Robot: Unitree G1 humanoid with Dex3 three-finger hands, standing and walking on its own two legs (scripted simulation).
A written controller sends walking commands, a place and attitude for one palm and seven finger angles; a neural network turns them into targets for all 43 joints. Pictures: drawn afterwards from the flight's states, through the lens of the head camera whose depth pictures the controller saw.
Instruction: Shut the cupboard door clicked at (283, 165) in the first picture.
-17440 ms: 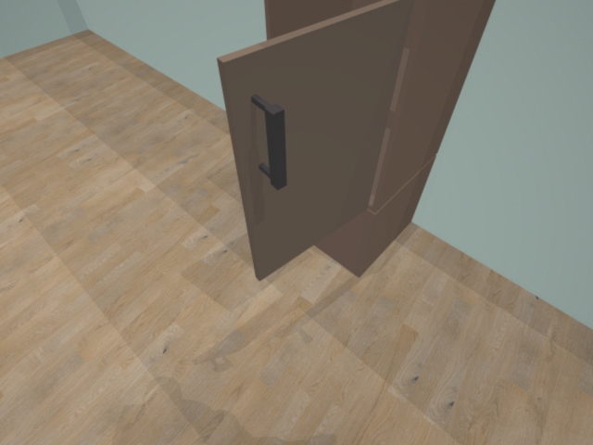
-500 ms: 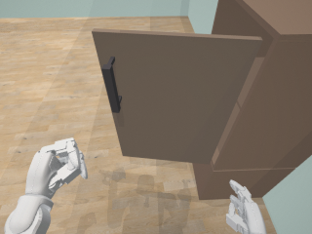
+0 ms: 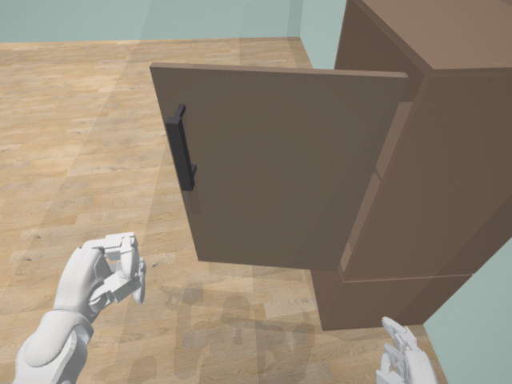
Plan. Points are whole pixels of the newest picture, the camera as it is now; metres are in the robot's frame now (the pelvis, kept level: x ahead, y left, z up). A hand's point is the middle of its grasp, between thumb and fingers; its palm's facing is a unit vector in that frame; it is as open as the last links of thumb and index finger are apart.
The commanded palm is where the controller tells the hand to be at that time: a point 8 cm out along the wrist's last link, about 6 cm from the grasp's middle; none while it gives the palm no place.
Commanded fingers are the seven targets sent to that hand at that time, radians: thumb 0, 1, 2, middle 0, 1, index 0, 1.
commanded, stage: raise the hand and make a fist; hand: left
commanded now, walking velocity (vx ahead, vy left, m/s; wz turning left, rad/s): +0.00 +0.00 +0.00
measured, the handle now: (184, 149) +0.48 +0.19 +0.12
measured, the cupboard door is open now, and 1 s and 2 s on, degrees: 81 81 81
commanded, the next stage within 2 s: bring the fist close to the handle in 0.12 s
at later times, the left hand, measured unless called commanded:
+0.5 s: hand (152, 244) +0.26 +0.17 +0.13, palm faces +0.07 -1.00 -0.07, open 3.1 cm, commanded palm +0.24 +0.21 +0.12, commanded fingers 0.00 0.90 0.90 -1.30 -1.50 -1.30 -1.50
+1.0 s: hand (183, 208) +0.34 +0.15 +0.12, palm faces -0.02 -1.00 -0.01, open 3.1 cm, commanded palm +0.32 +0.20 +0.12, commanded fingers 0.00 0.90 0.90 -1.30 -1.50 -1.30 -1.50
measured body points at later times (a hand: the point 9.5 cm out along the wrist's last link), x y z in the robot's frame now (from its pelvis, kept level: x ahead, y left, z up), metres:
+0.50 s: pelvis -0.01 -0.03 +0.00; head -0.01 -0.05 +0.45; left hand +0.25 +0.22 +0.13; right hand +0.18 -0.26 -0.08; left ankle +0.02 +0.08 -0.73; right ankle +0.00 -0.11 -0.73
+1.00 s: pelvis +0.02 -0.02 +0.00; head +0.03 -0.03 +0.45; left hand +0.33 +0.20 +0.12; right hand +0.19 -0.26 -0.08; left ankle +0.02 +0.08 -0.73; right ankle +0.00 -0.11 -0.73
